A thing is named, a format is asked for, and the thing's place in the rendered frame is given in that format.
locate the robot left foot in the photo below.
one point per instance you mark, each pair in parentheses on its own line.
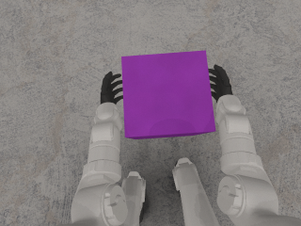
(142,210)

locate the robot right forearm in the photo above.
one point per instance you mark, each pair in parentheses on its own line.
(236,140)

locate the left robot upper arm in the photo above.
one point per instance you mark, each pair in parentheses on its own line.
(100,205)

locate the left robot hand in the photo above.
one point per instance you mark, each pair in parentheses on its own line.
(107,92)

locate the robot right thigh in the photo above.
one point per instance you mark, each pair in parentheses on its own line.
(196,208)

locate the right robot upper arm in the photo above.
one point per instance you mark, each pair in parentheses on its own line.
(249,201)

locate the right robot hand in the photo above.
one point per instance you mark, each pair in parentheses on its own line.
(222,84)

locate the robot left forearm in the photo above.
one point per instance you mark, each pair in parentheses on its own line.
(102,165)

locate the carton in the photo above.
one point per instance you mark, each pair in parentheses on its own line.
(167,95)

